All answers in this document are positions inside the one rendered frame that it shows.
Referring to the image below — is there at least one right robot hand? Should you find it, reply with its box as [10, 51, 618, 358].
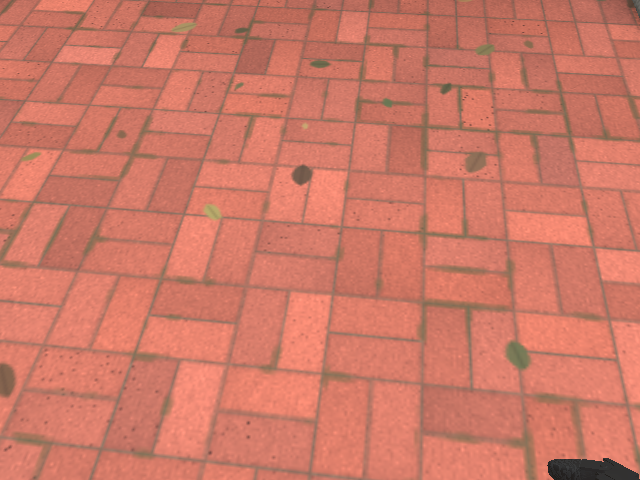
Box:
[547, 458, 640, 480]

